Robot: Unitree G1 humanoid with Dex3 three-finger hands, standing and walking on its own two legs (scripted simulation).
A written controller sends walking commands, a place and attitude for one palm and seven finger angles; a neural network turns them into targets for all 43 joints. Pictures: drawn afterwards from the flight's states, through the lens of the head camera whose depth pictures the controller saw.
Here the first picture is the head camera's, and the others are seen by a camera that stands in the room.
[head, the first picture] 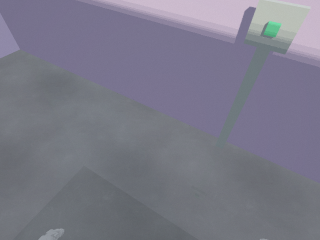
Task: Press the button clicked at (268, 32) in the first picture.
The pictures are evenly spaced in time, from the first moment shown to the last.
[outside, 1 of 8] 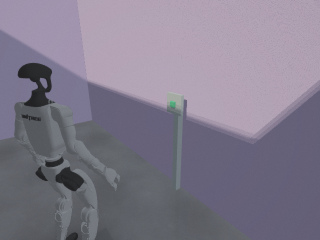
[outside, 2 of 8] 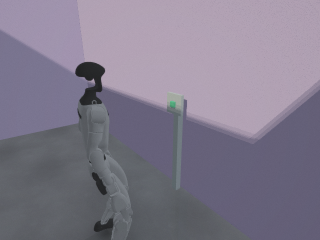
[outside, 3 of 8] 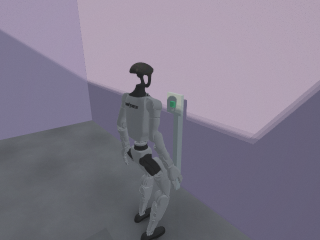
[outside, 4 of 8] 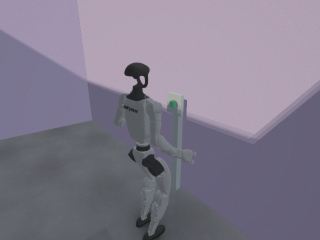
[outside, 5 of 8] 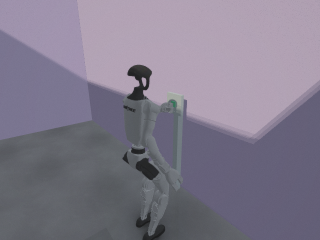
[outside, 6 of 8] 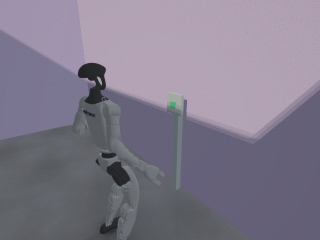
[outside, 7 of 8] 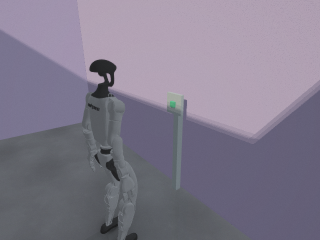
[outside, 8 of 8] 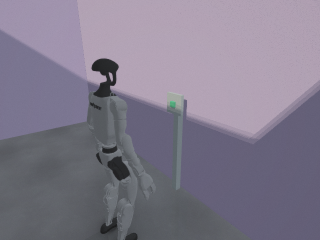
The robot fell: no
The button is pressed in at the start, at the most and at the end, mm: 0 13 0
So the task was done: yes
